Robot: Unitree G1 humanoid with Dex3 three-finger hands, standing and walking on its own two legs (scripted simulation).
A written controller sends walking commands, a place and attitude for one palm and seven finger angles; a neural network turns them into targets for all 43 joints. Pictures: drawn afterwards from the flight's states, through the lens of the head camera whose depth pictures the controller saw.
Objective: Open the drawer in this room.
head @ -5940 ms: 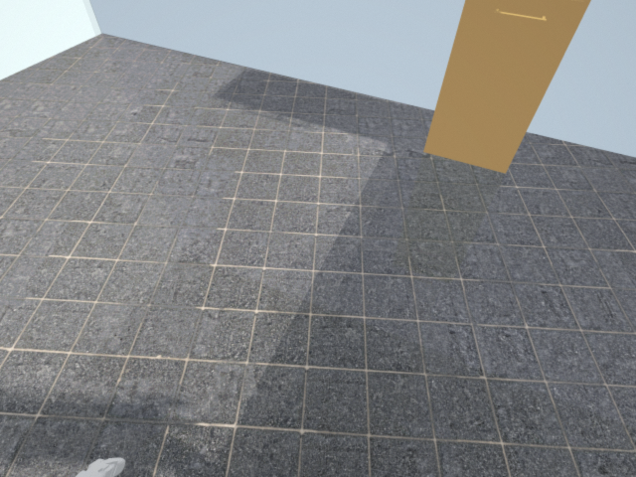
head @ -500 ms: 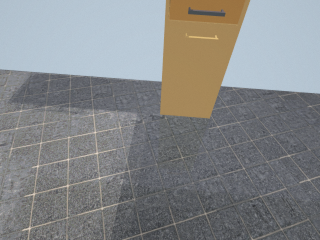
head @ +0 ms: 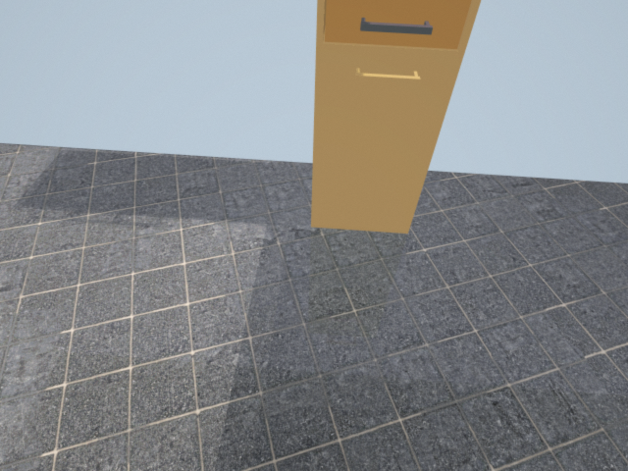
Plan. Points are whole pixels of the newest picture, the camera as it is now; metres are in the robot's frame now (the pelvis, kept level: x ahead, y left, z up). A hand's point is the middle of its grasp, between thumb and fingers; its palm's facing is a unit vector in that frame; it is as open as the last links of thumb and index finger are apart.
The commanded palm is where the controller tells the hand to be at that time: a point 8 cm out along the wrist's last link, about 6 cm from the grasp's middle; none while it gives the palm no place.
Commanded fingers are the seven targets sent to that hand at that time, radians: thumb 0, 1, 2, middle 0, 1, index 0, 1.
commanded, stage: look at it before walking up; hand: left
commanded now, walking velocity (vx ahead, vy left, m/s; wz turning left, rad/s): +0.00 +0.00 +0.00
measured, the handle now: (395, 25) +1.19 -0.16 +0.09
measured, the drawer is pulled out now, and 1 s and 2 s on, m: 0.00 0.00 0.00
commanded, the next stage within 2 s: walk to a spot facing it in 0.10 s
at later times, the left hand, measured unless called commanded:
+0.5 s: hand out of the picture -0.01 +0.17 -0.19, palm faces -0.04 -0.98 -0.20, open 7.4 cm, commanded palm none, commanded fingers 0.00 0.90 0.90 -0.20 -0.30 -0.20 -0.30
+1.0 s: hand out of the picture +0.08 +0.14 -0.16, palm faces -0.25 -0.94 -0.22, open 7.4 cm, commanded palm none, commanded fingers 0.00 0.90 0.90 -0.20 -0.30 -0.20 -0.30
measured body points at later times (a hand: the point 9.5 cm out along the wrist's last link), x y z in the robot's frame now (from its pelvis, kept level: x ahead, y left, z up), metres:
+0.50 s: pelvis -0.02 -0.01 -0.01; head +0.01 -0.02 +0.43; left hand +0.00 +0.22 -0.17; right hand -0.03 -0.24 -0.17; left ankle -0.04 +0.11 -0.74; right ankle -0.01 -0.13 -0.74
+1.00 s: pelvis +0.01 -0.04 +0.00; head +0.04 -0.07 +0.45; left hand +0.10 +0.18 -0.14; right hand +0.06 -0.33 -0.13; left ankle +0.08 +0.12 -0.67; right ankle -0.02 -0.11 -0.74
